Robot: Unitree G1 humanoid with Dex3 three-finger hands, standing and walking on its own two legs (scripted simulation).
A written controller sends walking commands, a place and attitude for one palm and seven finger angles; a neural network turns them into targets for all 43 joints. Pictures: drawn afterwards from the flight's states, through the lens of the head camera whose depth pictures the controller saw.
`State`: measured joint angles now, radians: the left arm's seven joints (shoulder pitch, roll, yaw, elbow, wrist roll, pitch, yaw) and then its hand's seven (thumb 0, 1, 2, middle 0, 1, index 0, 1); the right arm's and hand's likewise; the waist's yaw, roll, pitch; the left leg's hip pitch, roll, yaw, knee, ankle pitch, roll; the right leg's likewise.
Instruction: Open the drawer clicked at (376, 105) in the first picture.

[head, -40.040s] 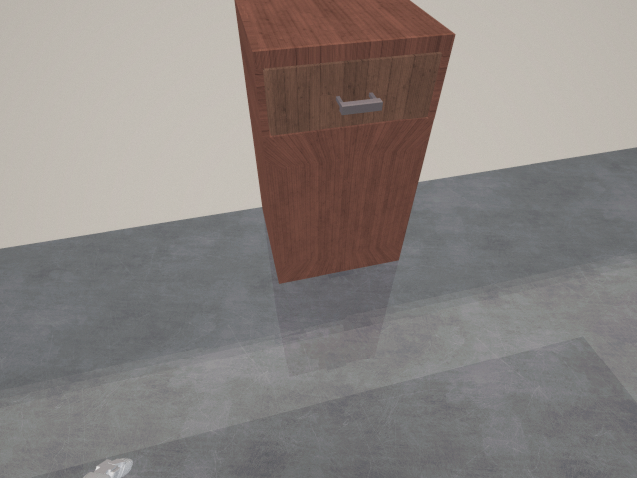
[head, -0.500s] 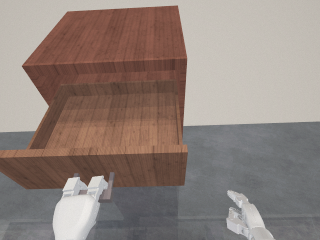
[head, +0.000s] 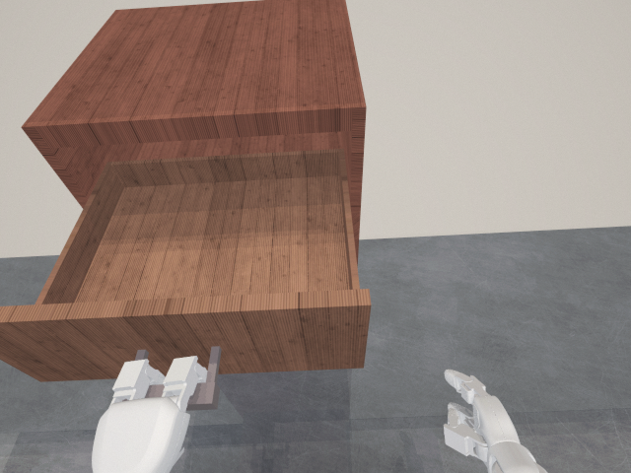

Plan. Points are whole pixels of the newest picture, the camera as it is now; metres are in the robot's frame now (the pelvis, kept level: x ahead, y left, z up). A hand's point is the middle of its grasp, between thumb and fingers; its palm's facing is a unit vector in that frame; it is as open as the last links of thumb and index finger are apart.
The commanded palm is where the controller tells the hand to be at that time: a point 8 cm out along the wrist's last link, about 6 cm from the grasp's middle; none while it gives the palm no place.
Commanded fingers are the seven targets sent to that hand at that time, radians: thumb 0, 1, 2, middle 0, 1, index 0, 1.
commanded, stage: open the thumb to release the handle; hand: left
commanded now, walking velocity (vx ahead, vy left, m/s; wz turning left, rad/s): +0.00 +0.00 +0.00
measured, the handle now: (173, 377) +0.22 +0.20 +0.03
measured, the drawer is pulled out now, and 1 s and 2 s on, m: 0.30 0.29 0.29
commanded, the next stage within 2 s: lift the hand off the handle in 0.58 s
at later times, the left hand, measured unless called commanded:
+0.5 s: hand (177, 425) +0.17 +0.18 +0.01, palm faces +0.04 -0.12 -0.99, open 10.6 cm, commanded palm +0.13 +0.18 +0.05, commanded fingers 0.00 -0.50 0.30 -0.30 -1.20 -0.30 -1.20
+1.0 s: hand (177, 427) +0.17 +0.18 +0.01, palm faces +0.05 -0.12 -0.99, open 13.7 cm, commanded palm +0.14 +0.18 +0.06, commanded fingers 0.00 -0.50 0.30 -0.30 -1.20 -0.30 -1.20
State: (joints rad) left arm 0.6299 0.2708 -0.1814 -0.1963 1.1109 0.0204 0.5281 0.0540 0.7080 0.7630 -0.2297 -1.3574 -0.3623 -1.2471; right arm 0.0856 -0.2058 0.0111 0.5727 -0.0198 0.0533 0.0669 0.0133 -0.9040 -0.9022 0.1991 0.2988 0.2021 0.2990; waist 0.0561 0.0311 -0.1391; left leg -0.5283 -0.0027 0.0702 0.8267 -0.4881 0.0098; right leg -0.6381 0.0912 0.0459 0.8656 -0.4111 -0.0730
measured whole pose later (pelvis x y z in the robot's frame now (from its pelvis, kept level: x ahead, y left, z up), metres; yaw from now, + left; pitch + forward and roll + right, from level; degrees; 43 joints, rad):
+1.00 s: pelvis -0.02 +0.00 +0.00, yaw +3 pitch +8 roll +1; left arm 0.37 0.23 -0.29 -0.03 1.14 0.15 0.48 0.00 -0.49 0.30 -0.27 -1.20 -0.33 -1.21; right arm 0.11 -0.22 -0.01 0.61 -0.02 0.06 0.03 0.01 -0.90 -0.90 0.20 0.30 0.20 0.30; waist 0.09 0.05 -0.11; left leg -0.50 -0.03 0.02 0.80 -0.44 0.01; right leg -0.58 0.06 0.00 0.83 -0.38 -0.07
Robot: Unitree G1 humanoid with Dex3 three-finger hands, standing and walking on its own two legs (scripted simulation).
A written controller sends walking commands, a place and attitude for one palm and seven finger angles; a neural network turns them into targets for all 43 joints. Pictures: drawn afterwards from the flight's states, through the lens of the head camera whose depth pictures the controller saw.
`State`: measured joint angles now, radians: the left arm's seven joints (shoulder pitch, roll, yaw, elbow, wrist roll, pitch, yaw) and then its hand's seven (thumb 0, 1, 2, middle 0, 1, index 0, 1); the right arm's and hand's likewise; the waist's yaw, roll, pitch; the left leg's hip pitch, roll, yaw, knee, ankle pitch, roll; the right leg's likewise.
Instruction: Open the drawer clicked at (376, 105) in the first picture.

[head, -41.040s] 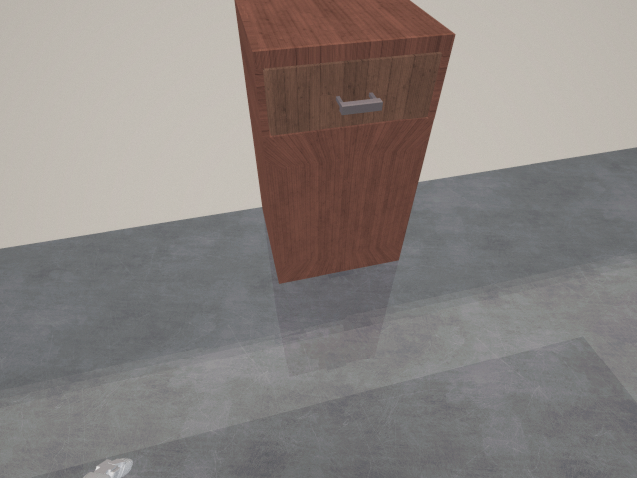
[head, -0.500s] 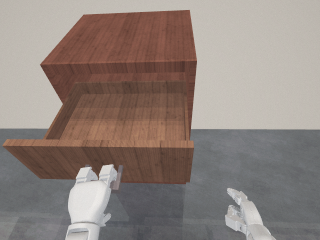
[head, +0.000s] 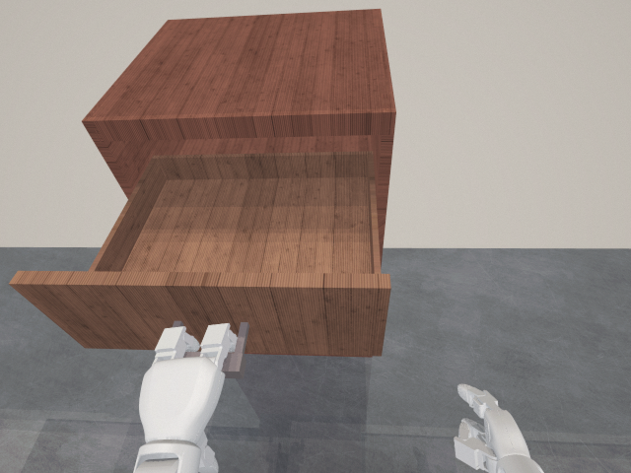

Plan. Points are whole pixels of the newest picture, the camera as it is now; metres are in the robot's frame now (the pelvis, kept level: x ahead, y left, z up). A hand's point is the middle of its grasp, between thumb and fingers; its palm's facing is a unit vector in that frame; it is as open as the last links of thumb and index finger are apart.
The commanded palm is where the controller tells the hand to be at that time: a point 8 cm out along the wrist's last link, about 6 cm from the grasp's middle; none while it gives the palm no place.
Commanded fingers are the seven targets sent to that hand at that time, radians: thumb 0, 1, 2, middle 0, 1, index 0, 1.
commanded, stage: lift the hand off the handle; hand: left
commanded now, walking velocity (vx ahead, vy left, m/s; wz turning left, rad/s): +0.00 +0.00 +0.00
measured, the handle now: (205, 347) +0.26 +0.19 +0.02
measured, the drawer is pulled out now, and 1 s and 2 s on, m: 0.29 0.29 0.29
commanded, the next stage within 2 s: draw the hand back to the body in 1.28 s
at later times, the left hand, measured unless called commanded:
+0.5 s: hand (193, 368) +0.22 +0.17 +0.06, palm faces +0.08 -0.18 -0.98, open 13.7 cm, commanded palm +0.17 +0.17 +0.13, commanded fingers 0.00 -0.50 0.30 -0.30 -1.20 -0.30 -1.20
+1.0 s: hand (169, 329) +0.22 +0.17 +0.14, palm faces +0.17 -0.18 -0.97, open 13.8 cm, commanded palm +0.17 +0.17 +0.20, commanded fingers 0.00 -0.50 0.30 -0.30 -1.20 -0.30 -1.20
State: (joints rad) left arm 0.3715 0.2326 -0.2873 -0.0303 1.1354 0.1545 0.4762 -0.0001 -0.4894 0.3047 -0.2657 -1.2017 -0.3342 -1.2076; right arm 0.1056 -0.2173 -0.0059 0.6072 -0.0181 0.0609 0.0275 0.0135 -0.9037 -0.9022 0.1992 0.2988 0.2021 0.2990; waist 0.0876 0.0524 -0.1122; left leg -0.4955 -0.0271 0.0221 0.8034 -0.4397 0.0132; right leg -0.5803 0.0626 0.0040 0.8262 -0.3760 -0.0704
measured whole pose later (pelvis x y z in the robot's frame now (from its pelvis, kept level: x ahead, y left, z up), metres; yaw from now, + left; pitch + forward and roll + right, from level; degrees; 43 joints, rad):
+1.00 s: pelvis +0.01 +0.00 +0.03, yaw -1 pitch -2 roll +1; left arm 0.32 0.37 -0.26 -0.45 0.99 0.27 0.13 0.00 -0.49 0.30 -0.32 -1.20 -0.32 -1.20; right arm 0.03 -0.23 0.06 0.60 0.02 0.13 0.05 0.01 -0.90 -0.90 0.20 0.30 0.20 0.30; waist 0.12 0.11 -0.05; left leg -0.15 -0.02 0.02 0.52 -0.33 0.02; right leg -0.24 0.07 0.02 0.54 -0.27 -0.06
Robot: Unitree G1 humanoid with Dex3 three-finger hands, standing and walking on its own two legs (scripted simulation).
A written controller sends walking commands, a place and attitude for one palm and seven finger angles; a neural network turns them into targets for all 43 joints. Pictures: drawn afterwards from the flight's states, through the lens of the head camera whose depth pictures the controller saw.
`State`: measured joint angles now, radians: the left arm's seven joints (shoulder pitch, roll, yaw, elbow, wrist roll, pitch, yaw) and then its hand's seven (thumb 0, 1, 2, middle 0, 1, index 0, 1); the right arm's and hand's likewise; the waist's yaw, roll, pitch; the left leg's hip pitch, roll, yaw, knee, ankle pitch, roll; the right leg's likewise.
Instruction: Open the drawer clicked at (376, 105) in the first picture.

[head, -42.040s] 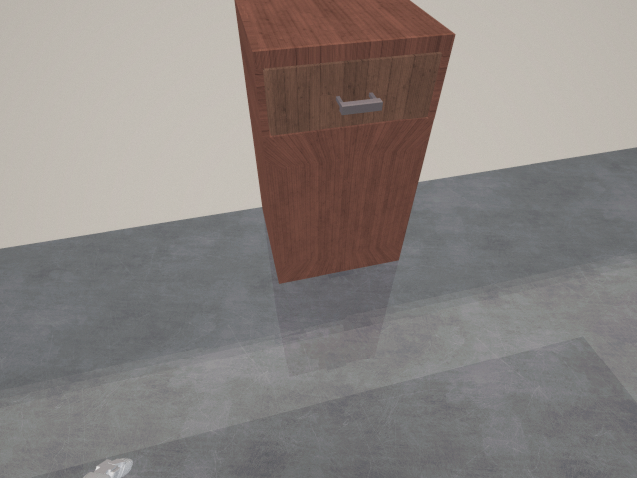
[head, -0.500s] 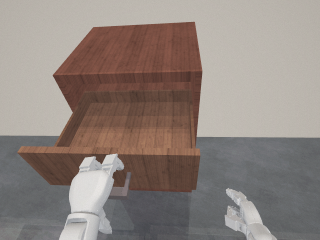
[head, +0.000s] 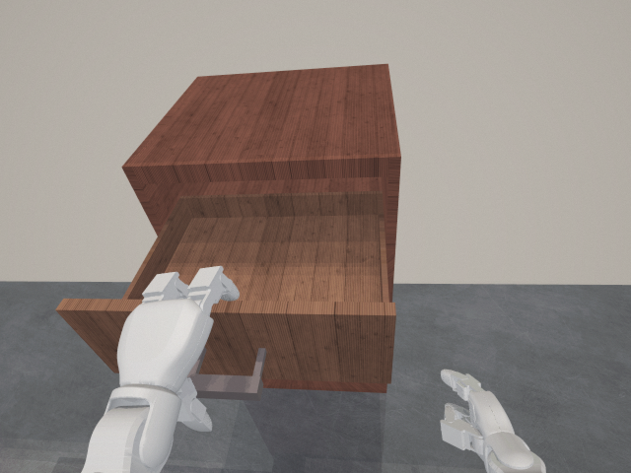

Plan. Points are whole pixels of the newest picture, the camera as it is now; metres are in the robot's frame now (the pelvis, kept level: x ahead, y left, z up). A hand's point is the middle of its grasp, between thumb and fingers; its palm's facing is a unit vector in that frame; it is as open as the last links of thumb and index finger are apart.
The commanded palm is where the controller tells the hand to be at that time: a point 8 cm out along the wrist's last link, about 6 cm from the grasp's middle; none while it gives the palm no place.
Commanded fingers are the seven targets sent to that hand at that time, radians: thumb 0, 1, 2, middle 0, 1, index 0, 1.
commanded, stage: lift the hand off the handle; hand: left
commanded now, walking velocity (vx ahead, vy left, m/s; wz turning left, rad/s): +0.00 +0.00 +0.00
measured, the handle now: (226, 371) +0.25 +0.18 -0.01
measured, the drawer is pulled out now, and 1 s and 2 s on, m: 0.29 0.29 0.29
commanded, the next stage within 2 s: draw the hand back to the body in 0.28 s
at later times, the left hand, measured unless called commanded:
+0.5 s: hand (187, 351) +0.20 +0.17 +0.13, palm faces +0.16 -0.17 -0.97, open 13.8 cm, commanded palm +0.15 +0.18 +0.19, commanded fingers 0.00 -0.50 0.30 -0.30 -1.20 -0.30 -1.20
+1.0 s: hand (130, 356) +0.19 +0.23 +0.13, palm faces +0.14 -0.11 -0.98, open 13.8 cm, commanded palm +0.14 +0.23 +0.19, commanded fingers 0.00 -0.43 0.33 -0.29 -1.15 -0.29 -1.15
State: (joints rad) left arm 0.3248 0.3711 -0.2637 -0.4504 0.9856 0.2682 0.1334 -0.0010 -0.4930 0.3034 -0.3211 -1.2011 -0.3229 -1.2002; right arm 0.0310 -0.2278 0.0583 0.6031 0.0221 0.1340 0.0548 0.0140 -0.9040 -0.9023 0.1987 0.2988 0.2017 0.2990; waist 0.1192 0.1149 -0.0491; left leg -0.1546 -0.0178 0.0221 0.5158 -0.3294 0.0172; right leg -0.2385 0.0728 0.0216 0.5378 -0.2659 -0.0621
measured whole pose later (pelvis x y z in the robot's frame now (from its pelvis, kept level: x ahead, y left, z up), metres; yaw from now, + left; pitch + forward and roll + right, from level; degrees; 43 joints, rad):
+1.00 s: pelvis -0.01 +0.00 +0.01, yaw +1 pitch -3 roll +0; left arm 0.39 0.49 -0.05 -0.49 0.88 0.20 0.06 0.00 -0.49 0.30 -0.32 -1.20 -0.32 -1.20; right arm 0.05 -0.27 0.05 0.61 0.03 0.13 0.02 0.01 -0.90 -0.90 0.20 0.30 0.20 0.30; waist 0.11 0.12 -0.01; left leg -0.12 -0.02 0.01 0.46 -0.29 0.02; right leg -0.19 0.07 0.02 0.46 -0.21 -0.06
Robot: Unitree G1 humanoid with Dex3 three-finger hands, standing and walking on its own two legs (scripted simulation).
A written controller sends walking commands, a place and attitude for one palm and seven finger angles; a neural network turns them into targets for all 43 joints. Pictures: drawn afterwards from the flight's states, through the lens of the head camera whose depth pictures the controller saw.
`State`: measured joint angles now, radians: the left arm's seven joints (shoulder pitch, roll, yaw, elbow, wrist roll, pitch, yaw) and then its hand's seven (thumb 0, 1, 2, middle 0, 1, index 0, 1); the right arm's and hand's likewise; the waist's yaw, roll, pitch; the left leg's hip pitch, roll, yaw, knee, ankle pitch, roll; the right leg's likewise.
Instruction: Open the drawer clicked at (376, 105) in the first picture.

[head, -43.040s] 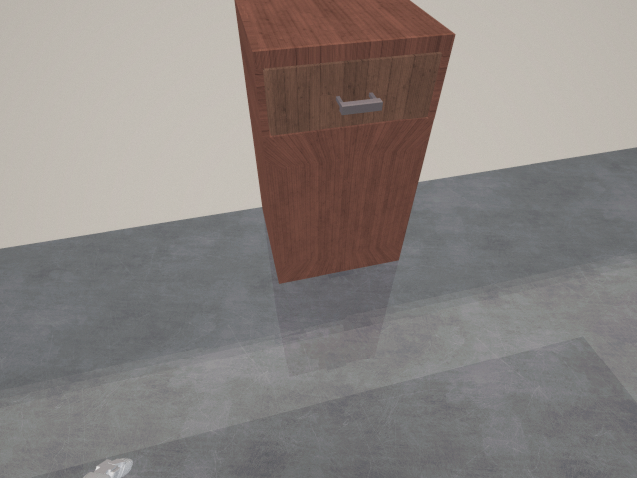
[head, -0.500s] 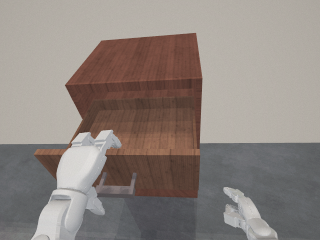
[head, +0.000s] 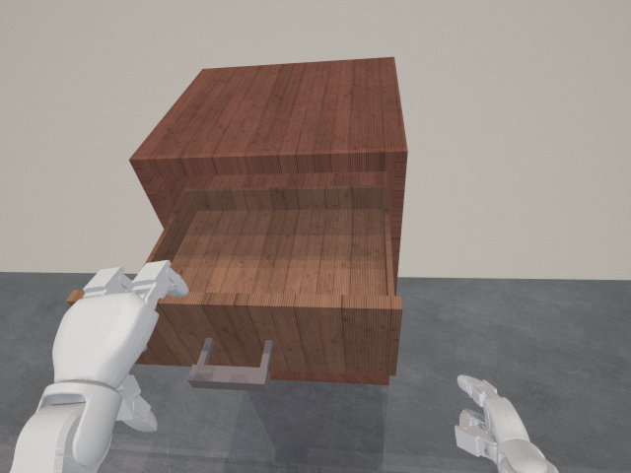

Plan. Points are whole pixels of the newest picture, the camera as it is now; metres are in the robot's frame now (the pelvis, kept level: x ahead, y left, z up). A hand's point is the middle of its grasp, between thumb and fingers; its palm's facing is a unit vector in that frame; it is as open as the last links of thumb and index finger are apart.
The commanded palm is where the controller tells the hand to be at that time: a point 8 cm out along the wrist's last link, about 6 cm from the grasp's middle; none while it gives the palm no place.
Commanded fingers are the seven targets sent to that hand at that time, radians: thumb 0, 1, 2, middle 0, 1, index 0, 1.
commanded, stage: draw the hand back to the body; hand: left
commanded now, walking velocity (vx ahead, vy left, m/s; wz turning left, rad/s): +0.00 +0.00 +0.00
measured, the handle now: (233, 362) +0.26 +0.18 -0.01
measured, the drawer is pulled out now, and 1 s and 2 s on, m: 0.29 0.29 0.29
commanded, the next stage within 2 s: step back with the hand held close in 0.98 s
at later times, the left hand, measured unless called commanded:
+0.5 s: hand (136, 320) +0.21 +0.23 +0.16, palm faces +0.34 -0.87 -0.37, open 11.1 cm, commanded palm +0.15 +0.28 +0.18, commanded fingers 0.00 0.44 0.70 -0.23 -0.59 -0.23 -0.59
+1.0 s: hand (105, 335) +0.19 +0.25 +0.16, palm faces +0.44 -0.81 -0.39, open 7.6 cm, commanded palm +0.13 +0.29 +0.18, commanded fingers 0.00 0.90 0.90 -0.20 -0.30 -0.20 -0.30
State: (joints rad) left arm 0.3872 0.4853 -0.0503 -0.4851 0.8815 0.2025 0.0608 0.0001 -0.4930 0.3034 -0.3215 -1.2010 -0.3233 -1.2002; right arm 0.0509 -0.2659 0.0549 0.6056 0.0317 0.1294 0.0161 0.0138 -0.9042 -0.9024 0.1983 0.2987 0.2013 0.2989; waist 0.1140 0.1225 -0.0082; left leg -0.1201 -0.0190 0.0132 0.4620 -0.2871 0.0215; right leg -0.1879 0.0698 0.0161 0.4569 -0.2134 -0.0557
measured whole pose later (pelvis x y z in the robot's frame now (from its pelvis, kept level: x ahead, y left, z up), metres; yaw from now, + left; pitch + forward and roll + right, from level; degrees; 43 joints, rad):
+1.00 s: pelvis +0.02 +0.00 +0.00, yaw +3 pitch -3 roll -1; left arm 0.54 0.33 0.27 -0.51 -0.06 -0.08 0.12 0.01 0.84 0.88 -0.21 -0.33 -0.22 -0.33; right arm 0.17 -0.20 0.03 0.63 0.01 -0.12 -0.07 0.01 -0.90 -0.90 0.20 0.30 0.21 0.30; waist 0.06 0.05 0.00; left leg -0.10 -0.03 -0.04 0.46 -0.31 0.02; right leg -0.15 0.06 -0.04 0.44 -0.24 -0.05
